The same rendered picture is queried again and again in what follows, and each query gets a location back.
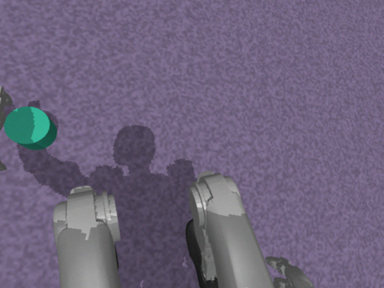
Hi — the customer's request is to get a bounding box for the left robot hand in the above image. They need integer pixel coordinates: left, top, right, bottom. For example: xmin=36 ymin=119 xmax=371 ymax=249
xmin=0 ymin=86 xmax=13 ymax=171

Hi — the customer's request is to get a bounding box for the right robot hand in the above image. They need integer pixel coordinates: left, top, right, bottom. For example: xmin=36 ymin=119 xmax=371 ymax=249
xmin=266 ymin=257 xmax=315 ymax=288

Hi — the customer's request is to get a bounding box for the right robot foot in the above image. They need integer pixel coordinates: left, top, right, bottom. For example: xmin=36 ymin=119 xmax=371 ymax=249
xmin=185 ymin=219 xmax=218 ymax=288

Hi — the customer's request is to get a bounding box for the tin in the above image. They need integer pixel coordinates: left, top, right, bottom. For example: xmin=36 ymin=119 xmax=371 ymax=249
xmin=4 ymin=107 xmax=57 ymax=150

